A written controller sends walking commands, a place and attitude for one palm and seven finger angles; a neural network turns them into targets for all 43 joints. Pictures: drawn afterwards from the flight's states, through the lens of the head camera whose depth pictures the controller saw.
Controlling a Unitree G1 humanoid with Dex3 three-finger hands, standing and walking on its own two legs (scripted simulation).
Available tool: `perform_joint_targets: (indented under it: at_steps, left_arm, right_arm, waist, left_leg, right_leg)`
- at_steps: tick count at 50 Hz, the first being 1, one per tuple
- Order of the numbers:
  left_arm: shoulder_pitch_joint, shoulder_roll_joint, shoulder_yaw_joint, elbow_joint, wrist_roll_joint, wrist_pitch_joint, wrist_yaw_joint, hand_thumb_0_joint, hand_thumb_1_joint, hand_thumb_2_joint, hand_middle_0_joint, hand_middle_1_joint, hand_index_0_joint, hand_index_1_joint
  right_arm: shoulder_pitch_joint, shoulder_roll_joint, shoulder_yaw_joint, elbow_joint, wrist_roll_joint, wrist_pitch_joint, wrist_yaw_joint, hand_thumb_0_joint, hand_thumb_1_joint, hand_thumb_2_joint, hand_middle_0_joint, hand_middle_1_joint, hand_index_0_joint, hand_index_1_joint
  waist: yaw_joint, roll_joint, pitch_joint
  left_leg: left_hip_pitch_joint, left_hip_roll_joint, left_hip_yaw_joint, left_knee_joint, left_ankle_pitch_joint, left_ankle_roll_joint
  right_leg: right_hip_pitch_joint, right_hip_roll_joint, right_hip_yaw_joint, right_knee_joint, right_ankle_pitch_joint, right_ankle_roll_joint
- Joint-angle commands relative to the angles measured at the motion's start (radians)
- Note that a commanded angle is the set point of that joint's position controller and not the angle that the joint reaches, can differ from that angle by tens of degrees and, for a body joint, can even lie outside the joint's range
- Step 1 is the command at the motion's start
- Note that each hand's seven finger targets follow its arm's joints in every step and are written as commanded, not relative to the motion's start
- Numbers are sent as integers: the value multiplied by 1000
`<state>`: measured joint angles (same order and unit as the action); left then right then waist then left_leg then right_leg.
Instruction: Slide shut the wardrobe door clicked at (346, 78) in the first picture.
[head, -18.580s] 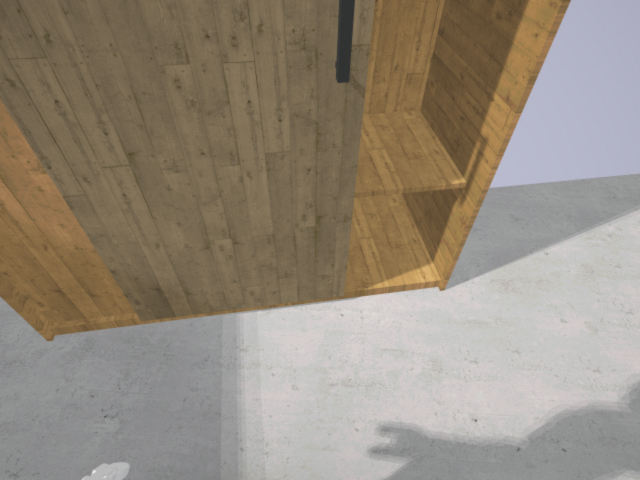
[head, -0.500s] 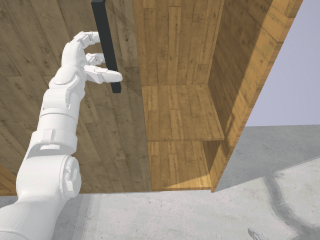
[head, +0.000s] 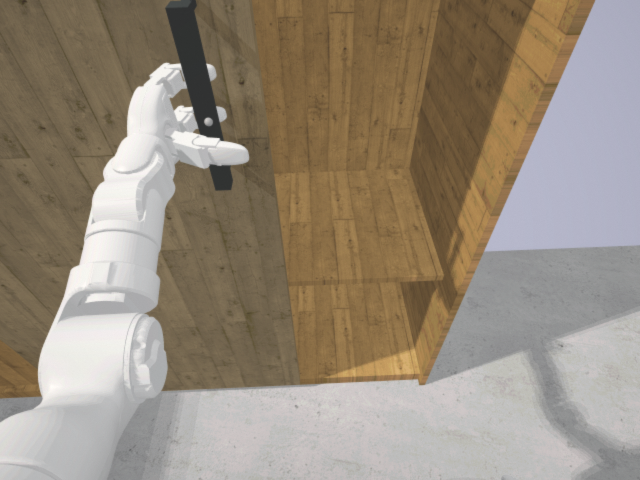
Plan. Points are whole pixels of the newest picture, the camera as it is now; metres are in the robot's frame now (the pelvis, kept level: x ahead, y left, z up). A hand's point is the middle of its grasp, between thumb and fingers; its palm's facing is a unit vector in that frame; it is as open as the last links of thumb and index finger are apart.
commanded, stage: slide the fingers in behind the handle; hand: left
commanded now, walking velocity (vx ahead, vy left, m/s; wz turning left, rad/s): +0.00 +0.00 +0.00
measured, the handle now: (208, 102) +0.51 +0.15 +0.24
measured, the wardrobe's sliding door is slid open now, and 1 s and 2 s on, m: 0.38 0.38 0.38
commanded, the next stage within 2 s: grip the handle and tug to test in 0.62 s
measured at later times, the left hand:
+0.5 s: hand (208, 127) +0.45 +0.13 +0.24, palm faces +0.07 -1.00 +0.00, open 14.2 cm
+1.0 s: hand (218, 124) +0.45 +0.12 +0.24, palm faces +0.06 -1.00 +0.00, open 12.3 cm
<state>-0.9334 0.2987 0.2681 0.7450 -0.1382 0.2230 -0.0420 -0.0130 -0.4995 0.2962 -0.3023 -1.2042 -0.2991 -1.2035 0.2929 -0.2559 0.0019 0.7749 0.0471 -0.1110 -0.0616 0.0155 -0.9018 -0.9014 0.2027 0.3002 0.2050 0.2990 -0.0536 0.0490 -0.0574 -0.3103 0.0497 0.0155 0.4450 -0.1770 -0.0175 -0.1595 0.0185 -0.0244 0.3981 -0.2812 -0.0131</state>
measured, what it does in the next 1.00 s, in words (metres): stands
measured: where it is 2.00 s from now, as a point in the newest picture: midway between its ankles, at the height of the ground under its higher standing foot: outside the picture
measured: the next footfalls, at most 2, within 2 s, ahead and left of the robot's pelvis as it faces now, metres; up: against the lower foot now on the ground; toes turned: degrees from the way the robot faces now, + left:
none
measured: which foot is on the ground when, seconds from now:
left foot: down 0.00-1.00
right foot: down 0.00-1.00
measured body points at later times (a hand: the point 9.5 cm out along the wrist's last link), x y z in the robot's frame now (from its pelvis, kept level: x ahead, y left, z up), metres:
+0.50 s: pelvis +0.00 +0.01 +0.00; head -0.01 -0.01 +0.45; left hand +0.44 +0.19 +0.24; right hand +0.12 -0.24 -0.11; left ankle +0.03 +0.13 -0.74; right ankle -0.05 -0.11 -0.74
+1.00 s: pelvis -0.01 +0.00 +0.00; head -0.01 -0.01 +0.45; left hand +0.44 +0.17 +0.25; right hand +0.08 -0.25 -0.12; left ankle +0.03 +0.13 -0.74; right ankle -0.05 -0.11 -0.74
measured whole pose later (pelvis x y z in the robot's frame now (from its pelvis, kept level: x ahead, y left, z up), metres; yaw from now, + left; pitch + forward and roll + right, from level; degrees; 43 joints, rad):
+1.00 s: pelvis -0.01 +0.00 +0.00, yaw +0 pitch +1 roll -1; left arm -0.94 0.26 0.23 0.73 -0.12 0.26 0.03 -0.01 -0.21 0.42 -0.31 -1.24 -0.30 -1.23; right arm 0.29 -0.25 0.00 0.78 0.04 -0.10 -0.06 0.02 -0.90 -0.90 0.20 0.30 0.20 0.30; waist -0.06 0.05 -0.05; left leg -0.29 0.05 0.02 0.43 -0.16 -0.01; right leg -0.14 0.02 -0.02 0.39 -0.27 -0.01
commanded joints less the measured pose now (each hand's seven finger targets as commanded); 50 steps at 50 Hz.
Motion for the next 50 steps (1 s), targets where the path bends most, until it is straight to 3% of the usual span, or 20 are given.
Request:
perform_joint_targets:
  at_steps: [1, 2, 5, 6, 9, 11, 15, 21, 23, 25, 29, 32, 36, 37, 41, 42, 46, 47, 49, 50]
  left_arm:
    - [-471, 235, 36, -292, 4, -55, 8, 0, -500, 300, -300, -1200, -300, -1200]
    - [-455, 194, 12, -286, -3, -43, 7, 0, -500, 300, -300, -1200, -300, -1200]
    - [-480, 151, -23, -319, -14, -19, 6, 0, -500, 300, -300, -1200, -300, -1200]
    - [-463, 156, -14, -309, -17, -10, 8, 0, -500, 300, -300, -1200, -300, -1200]
    - [-518, 140, -30, -320, -20, 1, 17, 0, -500, 300, -300, -1200, -300, -1200]
    - [-549, 138, -40, -335, -9, -5, 30, 0, -500, 300, -300, -1200, -300, -1200]
    - [-551, 77, -77, -323, -13, -5, 40, 0, -500, 300, -300, -1200, -300, -1200]
    - [-564, 102, -60, -294, -10, -18, 45, 0, -500, 300, -300, -1200, -300, -1200]
    - [-599, 62, -85, -272, -15, -21, 48, 0, -500, 300, -300, -1200, -300, -1200]
    - [-617, 65, -87, -248, -8, -24, 51, 0, -500, 300, -300, -1200, -300, -1200]
    - [-629, 97, -56, -210, -7, -33, 58, 0, -500, 300, -300, -1200, -300, -1200]
    - [-622, 133, -25, -177, 5, -44, 71, 0, -500, 300, -300, -1200, -300, -1200]
    - [-580, 145, -16, -210, 17, -64, 72, 0, -500, 300, -300, -1200, -300, -1200]
    - [-574, 111, -41, -224, 11, -67, 66, 0, -453, 320, -305, -1207, -305, -1207]
    - [-548, 141, -21, -200, 13, -52, 60, 0, -267, 400, -325, -1233, -325, -1233]
    - [-568, 116, -38, -224, 9, -50, 61, 0, -220, 420, -330, -1240, -330, -1240]
    - [-540, 145, -20, -262, 11, -43, 60, 0, -33, 500, -350, -1267, -350, -1267]
    - [-560, 114, -43, -280, 6, -45, 59, 0, 13, 520, -355, -1273, -355, -1273]
    - [-547, 113, -40, -288, 2, -43, 57, 0, 107, 560, -365, -1287, -365, -1287]
    - [-530, 140, -16, -291, 1, -39, 58, 0, 153, 580, -370, -1293, -370, -1293]
  right_arm:
    - [-71, -132, -38, -135, 5, -41, -8, 0, -900, -900, 200, 300, 200, 300]
    - [-80, -125, -36, -141, 8, -40, -8, 0, -900, -900, 200, 300, 200, 300]
    - [-88, -124, -39, -139, 12, -37, -10, 0, -900, -900, 200, 300, 200, 300]
    - [-92, -128, -40, -134, 10, -36, -11, 0, -900, -900, 200, 300, 200, 300]
    - [-99, -123, -35, -128, 11, -36, -15, 0, -900, -900, 200, 300, 200, 300]
    - [-101, -123, -35, -123, 7, -37, -14, 0, -900, -900, 200, 300, 200, 300]
    - [-109, -116, -31, -124, 8, -41, -14, 0, -900, -900, 200, 300, 200, 300]
    - [-111, -122, -29, -115, 1, -40, -15, 0, -900, -900, 200, 300, 200, 300]
    - [-109, -115, -25, -112, 4, -44, -14, 0, -900, -900, 200, 300, 200, 300]
    - [-103, -116, -27, -105, 5, -43, -15, 0, -900, -900, 200, 300, 200, 300]
    - [-92, -119, -27, -99, -1, -45, -15, 0, -900, -900, 200, 300, 200, 300]
    - [-80, -120, -25, -98, -5, -40, -13, 0, -900, -900, 200, 300, 200, 300]
    - [-74, -121, -33, -110, -7, -38, -9, 0, -900, -900, 200, 300, 200, 300]
    - [-80, -115, -31, -119, -3, -39, -7, 0, -900, -900, 200, 300, 200, 300]
    - [-78, -123, -33, -112, -2, -33, -8, 0, -900, -900, 200, 300, 200, 300]
    - [-81, -120, -33, -117, 0, -36, -7, 0, -900, -900, 200, 300, 200, 300]
    - [-85, -122, -36, -120, 0, -35, -10, 0, -900, -900, 200, 300, 200, 300]
    - [-86, -117, -34, -122, 1, -37, -10, 0, -900, -900, 200, 300, 200, 300]
    - [-86, -117, -36, -123, 0, -43, -9, 0, -900, -900, 200, 300, 200, 300]
    - [-88, -120, -38, -122, 0, -41, -10, 0, -900, -900, 200, 300, 200, 300]
  waist:
    - [35, -44, -343]
    - [29, -56, -314]
    - [14, -69, -294]
    - [22, -76, -283]
    - [5, -58, -264]
    - [6, -28, -279]
    - [-2, -44, -305]
    - [6, -62, -326]
    - [-11, -64, -295]
    - [-16, -47, -284]
    - [-10, -77, -305]
    - [-2, -59, -300]
    - [12, -82, -350]
    - [8, -71, -337]
    - [14, -85, -284]
    - [3, -73, -283]
    - [20, -64, -306]
    - [6, -54, -305]
    - [12, -58, -310]
    - [19, -54, -323]
  left_leg:
    - [281, -70, 15, 13, 299, 63]
    - [270, -71, 17, 13, 292, 64]
    - [283, -67, 16, 9, 276, 64]
    - [280, -69, 16, 12, 267, 65]
    - [285, -67, 8, 10, 246, 63]
    - [306, -67, 6, 11, 241, 59]
    - [335, -63, -6, 11, 257, 54]
    - [336, -65, -9, 10, 270, 54]
    - [323, -65, -13, 8, 242, 54]
    - [324, -62, -16, 8, 229, 51]
    - [310, -64, -20, 5, 220, 51]
    - [287, -65, -16, 0, 222, 49]
    - [304, -65, -9, 5, 271, 52]
    - [302, -64, -6, 2, 270, 54]
    - [273, -65, 0, -7, 229, 55]
    - [275, -65, 1, -10, 219, 57]
    - [288, -66, 6, -8, 240, 57]
    - [297, -65, 3, -10, 238, 56]
    - [306, -63, 3, -7, 252, 57]
    - [306, -64, 5, -7, 253, 57]
  right_leg:
    - [18, 41, -5, -29, 465, -1]
    - [5, 40, -4, -32, 464, 2]
    - [-18, 43, -6, -40, 445, 5]
    - [-23, 45, -6, -46, 430, 4]
    - [-51, 45, -6, -50, 390, 2]
    - [-60, 46, -8, -51, 361, -1]
    - [-69, 46, -13, -44, 367, -3]
    - [-54, 45, -11, -40, 377, -4]
    - [-77, 44, -14, -43, 354, -2]
    - [-97, 43, -13, -46, 332, -4]
    - [-83, 42, -14, -44, 320, -4]
    - [-70, 39, -14, -41, 318, -6]
    - [-28, 43, -12, -33, 378, -7]
    - [-31, 41, -10, -34, 386, -5]
    - [-39, 46, -10, -50, 352, -4]
    - [-48, 45, -10, -53, 342, -2]
    - [-24, 47, -6, -54, 365, -4]
    - [-31, 46, -10, -54, 360, -3]
    - [-33, 48, -8, -54, 372, -4]
    - [-25, 48, -7, -54, 374, -4]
